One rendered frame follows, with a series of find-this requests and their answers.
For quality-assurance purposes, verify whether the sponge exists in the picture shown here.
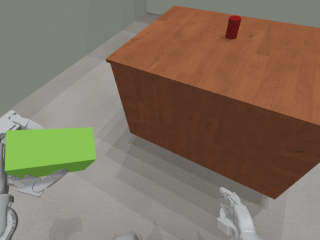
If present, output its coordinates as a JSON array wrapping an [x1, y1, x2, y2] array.
[[4, 127, 97, 178]]

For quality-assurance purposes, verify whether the robot left forearm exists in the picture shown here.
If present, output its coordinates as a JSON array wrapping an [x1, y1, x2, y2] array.
[[0, 193, 18, 240]]

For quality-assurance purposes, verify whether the table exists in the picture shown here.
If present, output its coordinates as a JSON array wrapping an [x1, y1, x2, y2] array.
[[106, 5, 320, 200]]

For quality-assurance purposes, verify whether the robot right hand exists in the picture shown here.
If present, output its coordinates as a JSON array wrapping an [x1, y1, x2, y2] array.
[[217, 187, 257, 240]]

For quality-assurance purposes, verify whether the robot left hand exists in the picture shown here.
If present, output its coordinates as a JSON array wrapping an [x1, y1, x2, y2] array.
[[0, 110, 69, 197]]

